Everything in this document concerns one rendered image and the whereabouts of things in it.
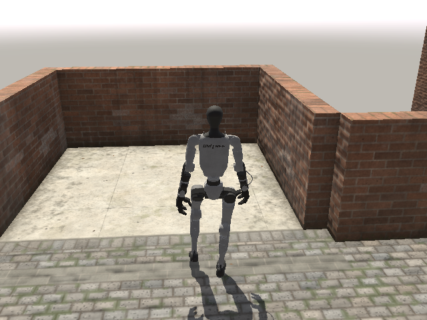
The robot right hand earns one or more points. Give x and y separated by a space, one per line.
244 194

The robot left forearm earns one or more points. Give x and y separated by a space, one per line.
185 176

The robot right upper arm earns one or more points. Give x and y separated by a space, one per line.
237 152

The robot left upper arm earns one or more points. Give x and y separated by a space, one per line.
190 152

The robot left foot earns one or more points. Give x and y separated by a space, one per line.
193 256

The robot right forearm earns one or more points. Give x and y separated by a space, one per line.
243 179

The robot left hand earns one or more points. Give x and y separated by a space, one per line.
180 206

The robot right foot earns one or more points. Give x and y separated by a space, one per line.
220 270

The robot foot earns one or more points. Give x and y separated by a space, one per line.
193 256
220 270

